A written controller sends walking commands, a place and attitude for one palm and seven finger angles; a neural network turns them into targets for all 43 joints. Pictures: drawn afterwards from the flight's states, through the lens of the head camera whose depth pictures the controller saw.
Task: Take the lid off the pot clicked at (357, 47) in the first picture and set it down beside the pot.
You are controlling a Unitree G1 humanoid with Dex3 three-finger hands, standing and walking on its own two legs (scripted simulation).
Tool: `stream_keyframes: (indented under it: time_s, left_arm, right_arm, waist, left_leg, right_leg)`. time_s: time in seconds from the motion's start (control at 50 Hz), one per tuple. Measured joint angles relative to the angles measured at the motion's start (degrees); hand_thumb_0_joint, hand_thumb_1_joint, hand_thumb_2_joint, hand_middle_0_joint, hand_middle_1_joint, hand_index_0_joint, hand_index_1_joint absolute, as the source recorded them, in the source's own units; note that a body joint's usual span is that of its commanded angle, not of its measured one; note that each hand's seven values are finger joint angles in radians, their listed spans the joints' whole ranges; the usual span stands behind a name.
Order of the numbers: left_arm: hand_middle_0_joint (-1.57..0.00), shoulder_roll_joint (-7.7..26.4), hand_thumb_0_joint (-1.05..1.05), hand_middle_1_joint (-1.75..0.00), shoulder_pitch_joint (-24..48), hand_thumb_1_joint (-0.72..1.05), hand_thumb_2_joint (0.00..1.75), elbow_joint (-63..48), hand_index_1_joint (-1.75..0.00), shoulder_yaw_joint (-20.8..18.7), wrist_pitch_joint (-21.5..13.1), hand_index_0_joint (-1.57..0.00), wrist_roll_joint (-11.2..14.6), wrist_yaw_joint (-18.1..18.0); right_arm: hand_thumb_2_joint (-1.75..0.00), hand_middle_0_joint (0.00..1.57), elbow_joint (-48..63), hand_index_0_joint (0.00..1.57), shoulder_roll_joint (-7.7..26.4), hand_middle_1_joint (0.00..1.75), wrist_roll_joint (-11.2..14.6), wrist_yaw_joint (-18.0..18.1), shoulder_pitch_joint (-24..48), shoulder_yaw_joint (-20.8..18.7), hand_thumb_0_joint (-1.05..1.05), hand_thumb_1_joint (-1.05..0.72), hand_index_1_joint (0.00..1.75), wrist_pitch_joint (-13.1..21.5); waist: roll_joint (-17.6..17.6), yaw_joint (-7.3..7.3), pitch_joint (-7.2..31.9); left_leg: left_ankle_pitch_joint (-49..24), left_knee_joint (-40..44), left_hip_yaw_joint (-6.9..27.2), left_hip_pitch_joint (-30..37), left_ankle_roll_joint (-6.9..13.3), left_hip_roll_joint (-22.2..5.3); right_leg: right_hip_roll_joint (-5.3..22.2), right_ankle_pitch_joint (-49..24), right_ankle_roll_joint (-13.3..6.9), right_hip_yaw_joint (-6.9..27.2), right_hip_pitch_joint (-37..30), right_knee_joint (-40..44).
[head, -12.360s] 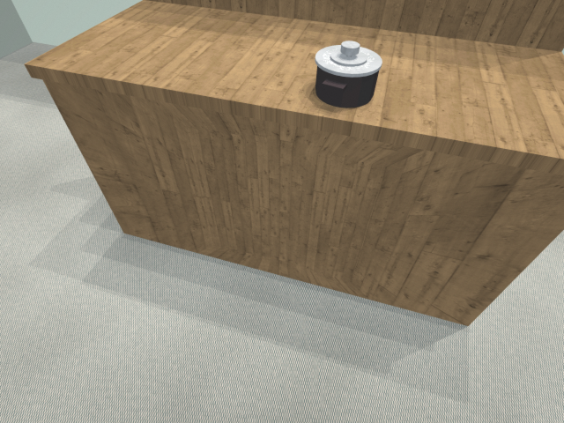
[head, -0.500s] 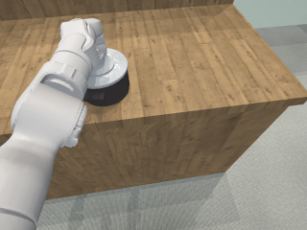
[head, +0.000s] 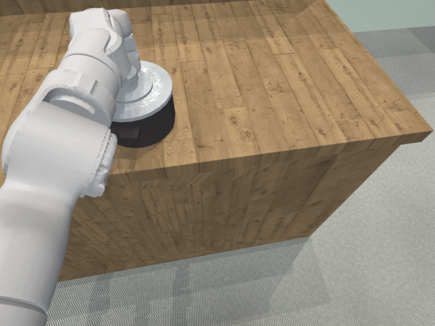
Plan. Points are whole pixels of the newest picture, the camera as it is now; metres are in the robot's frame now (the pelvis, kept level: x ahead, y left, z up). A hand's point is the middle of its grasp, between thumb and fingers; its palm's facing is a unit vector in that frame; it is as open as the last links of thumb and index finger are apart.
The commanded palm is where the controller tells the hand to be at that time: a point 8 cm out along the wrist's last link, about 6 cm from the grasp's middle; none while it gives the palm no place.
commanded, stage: lower the open fingers around the knob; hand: left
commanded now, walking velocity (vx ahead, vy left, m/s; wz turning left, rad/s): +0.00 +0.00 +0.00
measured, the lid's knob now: (125, 75) +0.53 +0.10 +0.16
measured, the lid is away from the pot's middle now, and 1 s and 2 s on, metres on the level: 0.00 0.00 0.00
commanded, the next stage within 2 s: raise the hand to come down again in 0.32 s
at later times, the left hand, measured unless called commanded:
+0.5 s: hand (118, 64) +0.53 +0.10 +0.18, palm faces -0.37 -0.07 -0.93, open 9.0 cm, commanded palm +0.54 +0.10 +0.22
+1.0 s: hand (117, 56) +0.53 +0.10 +0.20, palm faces -0.31 -0.06 -0.95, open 10.2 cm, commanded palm +0.53 +0.10 +0.25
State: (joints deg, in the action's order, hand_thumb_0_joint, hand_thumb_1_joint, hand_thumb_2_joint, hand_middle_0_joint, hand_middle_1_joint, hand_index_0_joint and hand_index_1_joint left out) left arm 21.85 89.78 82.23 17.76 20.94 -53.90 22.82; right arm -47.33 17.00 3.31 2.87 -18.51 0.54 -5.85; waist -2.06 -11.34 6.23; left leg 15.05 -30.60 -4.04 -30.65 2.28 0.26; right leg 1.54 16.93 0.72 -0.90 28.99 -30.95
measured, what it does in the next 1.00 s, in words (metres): stands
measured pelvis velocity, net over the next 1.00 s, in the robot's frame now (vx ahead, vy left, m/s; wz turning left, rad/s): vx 0.01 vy -0.01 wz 0.00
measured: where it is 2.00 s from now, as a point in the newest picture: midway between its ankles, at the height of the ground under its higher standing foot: outside the picture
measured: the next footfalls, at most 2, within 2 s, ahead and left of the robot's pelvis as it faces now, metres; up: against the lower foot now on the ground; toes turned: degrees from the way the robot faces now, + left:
none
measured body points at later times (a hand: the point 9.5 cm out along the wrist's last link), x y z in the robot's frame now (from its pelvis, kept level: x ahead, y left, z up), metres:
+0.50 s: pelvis +0.00 +0.00 +0.00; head +0.08 -0.01 +0.44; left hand +0.54 +0.10 +0.24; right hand -0.02 -0.27 -0.14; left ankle -0.01 +0.10 -0.73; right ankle -0.03 -0.13 -0.73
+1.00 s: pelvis +0.01 -0.01 +0.00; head +0.07 -0.03 +0.45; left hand +0.54 +0.10 +0.25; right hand +0.00 -0.28 -0.14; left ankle -0.01 +0.10 -0.73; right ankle -0.03 -0.13 -0.73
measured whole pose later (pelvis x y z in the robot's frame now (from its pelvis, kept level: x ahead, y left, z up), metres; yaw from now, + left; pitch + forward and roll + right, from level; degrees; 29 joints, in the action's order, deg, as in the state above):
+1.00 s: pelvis +0.01 -0.01 +0.00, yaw +0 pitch +13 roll +0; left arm 23.5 82.7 74.5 16.4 15.3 -53.9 19.6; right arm -46.0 15.8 3.6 2.2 -18.9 0.7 -4.4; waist -3.3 -9.8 6.6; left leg 15.0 -28.4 -3.7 -26.7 1.5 -0.3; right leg 0.8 16.9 0.1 -1.1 25.1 -28.7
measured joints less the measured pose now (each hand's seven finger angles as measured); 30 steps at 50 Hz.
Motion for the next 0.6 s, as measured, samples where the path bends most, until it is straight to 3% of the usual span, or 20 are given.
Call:
stream_keyframes:
  time_s: [0.44,0.54,0.6]
  left_arm:
    - [-0.89,-0.61,0.00,-0.08,0.73,-0.36,1.68,0.36,-0.18,0.58,0.33,-1.04,-0.16,-0.07]
    - [-0.87,1.12,0.01,-0.11,-2.81,-0.40,1.67,-5.04,-0.18,0.18,-5.50,-0.98,-1.90,-2.01]
    - [-0.85,1.07,0.02,-0.15,-4.65,-0.41,1.65,-6.77,-0.20,0.43,-6.90,-0.92,-2.05,-3.97]
  right_arm:
    - [-0.89,0.20,0.21,0.20,-0.61,0.30,-0.13,-0.29,0.16,0.22,0.00,-0.90,0.30,0.16]
    - [-0.89,0.20,1.88,0.20,-1.07,0.30,-0.33,0.06,-0.61,-0.21,0.00,-0.90,0.30,0.43]
    - [-0.89,0.20,2.00,0.20,-1.37,0.30,-0.22,-0.08,-1.12,-0.39,0.00,-0.90,0.30,0.56]
  waist:
    - [-0.25,-0.01,0.42]
    - [-0.26,0.34,0.58]
    - [-0.46,0.76,0.87]
  left_leg:
    - [0.55,-1.38,0.32,-1.40,0.09,0.02]
    - [0.77,-1.87,0.09,-1.81,-0.06,-0.34]
    - [0.76,-1.66,0.14,-1.34,-0.17,-0.41]
  right_leg:
    - [0.03,0.43,0.08,-0.24,1.08,-0.95]
    - [-0.31,0.40,0.00,0.02,1.54,-1.21]
    - [-0.39,0.39,-0.10,-0.03,1.03,-0.95]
